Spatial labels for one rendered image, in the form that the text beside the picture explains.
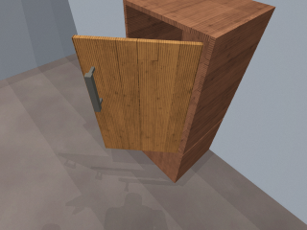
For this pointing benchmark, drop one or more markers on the handle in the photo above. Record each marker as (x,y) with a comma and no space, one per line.
(92,90)

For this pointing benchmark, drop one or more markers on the cupboard door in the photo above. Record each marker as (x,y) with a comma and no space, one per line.
(146,86)

